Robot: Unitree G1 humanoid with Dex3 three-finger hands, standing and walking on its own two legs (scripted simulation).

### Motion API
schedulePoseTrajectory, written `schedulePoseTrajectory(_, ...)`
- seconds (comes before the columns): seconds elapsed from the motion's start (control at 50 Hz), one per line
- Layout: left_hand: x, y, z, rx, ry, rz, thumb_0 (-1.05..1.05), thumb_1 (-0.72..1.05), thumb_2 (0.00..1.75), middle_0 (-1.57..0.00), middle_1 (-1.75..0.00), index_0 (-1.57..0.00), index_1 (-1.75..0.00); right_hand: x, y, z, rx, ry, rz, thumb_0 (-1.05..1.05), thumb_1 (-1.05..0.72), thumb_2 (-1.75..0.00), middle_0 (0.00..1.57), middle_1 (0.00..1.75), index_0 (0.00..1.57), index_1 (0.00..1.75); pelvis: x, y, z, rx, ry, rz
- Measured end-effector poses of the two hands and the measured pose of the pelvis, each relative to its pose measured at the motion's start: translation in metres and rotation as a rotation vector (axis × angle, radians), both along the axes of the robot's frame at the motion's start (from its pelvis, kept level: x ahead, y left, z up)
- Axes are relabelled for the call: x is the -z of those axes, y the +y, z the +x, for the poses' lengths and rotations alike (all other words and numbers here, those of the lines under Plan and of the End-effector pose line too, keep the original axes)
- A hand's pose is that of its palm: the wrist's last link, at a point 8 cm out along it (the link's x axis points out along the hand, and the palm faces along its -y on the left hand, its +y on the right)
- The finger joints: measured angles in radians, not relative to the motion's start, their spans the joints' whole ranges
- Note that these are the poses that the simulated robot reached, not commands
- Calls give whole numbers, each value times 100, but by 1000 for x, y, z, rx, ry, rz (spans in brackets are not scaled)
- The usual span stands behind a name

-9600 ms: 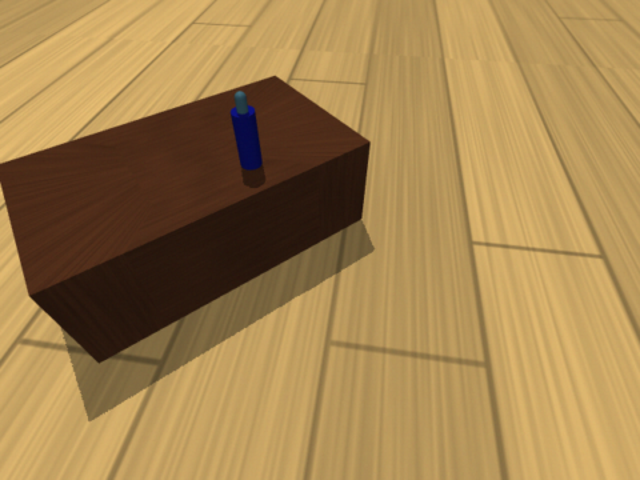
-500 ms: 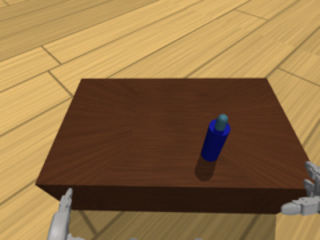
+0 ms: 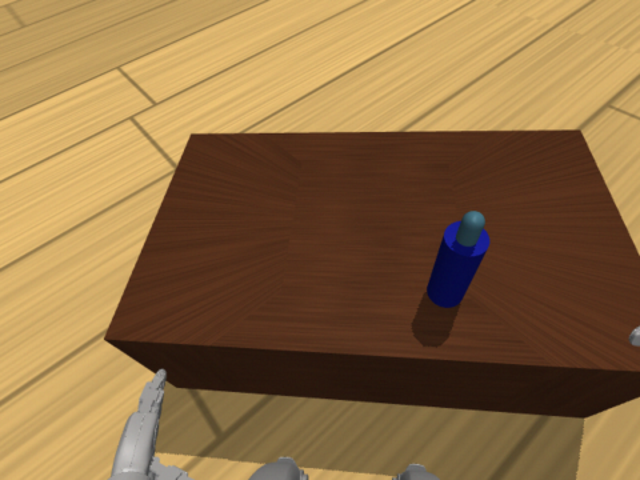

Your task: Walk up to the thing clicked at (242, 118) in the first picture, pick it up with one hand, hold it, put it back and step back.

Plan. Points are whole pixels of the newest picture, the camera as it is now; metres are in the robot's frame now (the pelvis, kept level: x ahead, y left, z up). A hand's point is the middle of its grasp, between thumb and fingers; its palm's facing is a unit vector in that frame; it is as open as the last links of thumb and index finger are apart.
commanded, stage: go down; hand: right
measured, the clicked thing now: (458, 259) +0.53 -0.19 -0.17
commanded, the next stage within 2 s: approach in 0.52 s
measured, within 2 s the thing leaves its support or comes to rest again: neither
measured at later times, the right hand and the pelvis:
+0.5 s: hand out of the picture +0.40 -0.37 +0.05, palm faces +0.22 +0.97 -0.06, open 17.6 cm; pelvis +0.01 -0.01 +0.00, yaw +1 degrees
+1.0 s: hand (594, 266) +0.43 -0.34 -0.04, palm faces +0.19 +0.98 +0.05, open 17.7 cm; pelvis -0.01 -0.01 -0.05, yaw +2 degrees
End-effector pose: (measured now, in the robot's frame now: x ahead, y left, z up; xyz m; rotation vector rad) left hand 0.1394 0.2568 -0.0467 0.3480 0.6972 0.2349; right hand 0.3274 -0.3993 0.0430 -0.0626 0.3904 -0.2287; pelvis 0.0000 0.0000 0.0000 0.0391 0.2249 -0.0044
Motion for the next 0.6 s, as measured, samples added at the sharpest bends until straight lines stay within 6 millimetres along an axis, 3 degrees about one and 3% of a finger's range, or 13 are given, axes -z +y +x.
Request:
schedulePoseTrajectory(0.2, -8, 2, -6, -18, 10, 23, -1, -52, 5, -7, -6, -6, -5, -10, -10, 26, -2, -64, 8, -1, 56, -3, 5, 5, 5, 5, 1, -5, 1, -7, 19, 7)
schedulePoseTrajectory(0.6, -5, -9, 1, 4, 27, 6, -1, -52, 5, -6, -6, -6, -5, -17, -21, 44, 4, -141, 14, -1, 57, -3, 5, 5, 6, 4, 5, -9, 4, -7, 52, 21)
